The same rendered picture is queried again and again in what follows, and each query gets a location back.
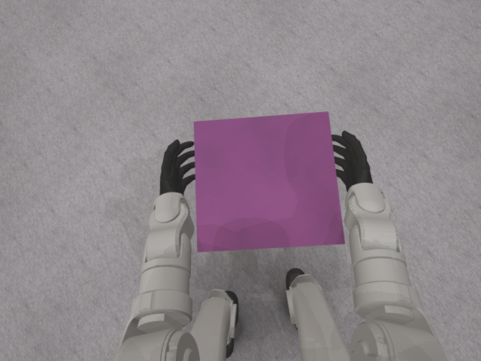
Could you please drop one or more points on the left robot forearm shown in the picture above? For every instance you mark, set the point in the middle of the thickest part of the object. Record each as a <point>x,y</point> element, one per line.
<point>163,300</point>

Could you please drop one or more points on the carton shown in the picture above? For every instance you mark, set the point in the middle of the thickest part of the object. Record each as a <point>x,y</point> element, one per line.
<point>266,182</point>

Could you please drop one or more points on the robot right hand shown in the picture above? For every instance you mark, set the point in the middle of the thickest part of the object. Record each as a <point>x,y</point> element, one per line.
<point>355,166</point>

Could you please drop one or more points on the right robot foot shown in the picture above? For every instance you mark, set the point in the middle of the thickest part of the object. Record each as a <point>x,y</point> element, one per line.
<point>291,275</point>

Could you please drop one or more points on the robot left upper arm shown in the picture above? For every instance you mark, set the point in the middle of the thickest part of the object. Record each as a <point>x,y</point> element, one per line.
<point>173,344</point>

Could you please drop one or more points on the robot left thigh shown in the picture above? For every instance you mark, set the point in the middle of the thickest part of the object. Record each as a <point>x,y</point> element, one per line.
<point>213,327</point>

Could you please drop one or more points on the robot left hand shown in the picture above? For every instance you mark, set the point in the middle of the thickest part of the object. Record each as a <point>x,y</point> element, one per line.
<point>171,179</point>

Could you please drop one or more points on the right robot forearm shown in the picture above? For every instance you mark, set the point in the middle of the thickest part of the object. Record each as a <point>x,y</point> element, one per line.
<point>382,284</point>

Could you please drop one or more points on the robot right upper arm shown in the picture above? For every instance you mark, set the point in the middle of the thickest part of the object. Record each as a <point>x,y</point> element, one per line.
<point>376,340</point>

